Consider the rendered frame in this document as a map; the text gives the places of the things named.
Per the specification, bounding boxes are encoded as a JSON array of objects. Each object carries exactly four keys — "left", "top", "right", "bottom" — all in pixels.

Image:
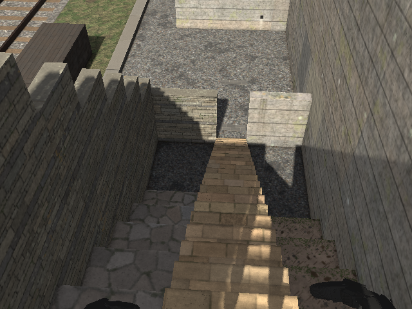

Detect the robot right hand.
[{"left": 310, "top": 278, "right": 396, "bottom": 309}]

